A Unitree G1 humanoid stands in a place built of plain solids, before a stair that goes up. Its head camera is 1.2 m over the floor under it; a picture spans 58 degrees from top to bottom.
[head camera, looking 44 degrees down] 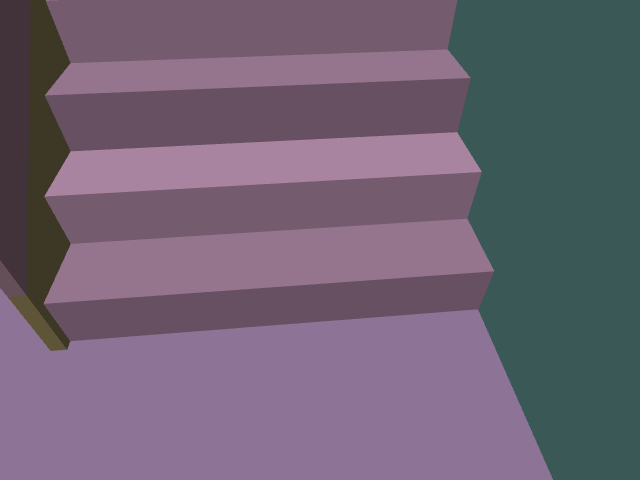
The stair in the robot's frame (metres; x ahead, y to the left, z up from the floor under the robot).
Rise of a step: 0.20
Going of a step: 0.25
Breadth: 1.35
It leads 5 degrees to the left of straight ahead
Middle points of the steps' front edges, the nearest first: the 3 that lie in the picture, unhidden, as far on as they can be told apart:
0.84 0.13 0.20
1.09 0.15 0.39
1.33 0.18 0.59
